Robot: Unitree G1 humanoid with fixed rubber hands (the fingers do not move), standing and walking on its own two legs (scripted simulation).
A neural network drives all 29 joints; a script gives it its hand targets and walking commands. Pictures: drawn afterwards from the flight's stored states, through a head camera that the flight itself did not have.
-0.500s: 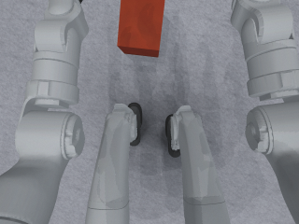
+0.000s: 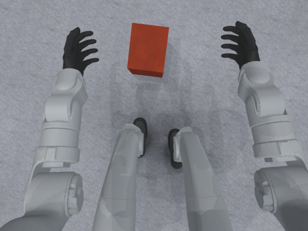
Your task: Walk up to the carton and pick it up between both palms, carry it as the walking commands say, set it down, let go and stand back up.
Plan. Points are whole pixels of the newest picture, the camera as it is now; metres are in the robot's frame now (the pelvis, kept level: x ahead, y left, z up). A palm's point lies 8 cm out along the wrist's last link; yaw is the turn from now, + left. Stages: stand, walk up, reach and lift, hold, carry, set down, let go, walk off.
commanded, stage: let go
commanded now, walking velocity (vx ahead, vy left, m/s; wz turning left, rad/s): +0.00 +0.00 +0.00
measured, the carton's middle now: (148, 53) +0.58 +0.05 -0.58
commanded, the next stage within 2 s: stand in 1.12 s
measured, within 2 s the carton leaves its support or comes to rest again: neither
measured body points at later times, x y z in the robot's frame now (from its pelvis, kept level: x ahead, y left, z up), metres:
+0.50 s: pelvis +0.06 +0.00 +0.07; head +0.15 +0.00 +0.51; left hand +0.29 +0.24 +0.01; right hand +0.31 -0.24 +0.01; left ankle +0.14 +0.10 -0.62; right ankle +0.08 -0.09 -0.63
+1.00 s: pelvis +0.09 +0.00 +0.10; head +0.12 +0.01 +0.55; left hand +0.28 +0.25 +0.04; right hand +0.26 -0.24 +0.03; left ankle +0.14 +0.10 -0.63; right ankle +0.08 -0.09 -0.63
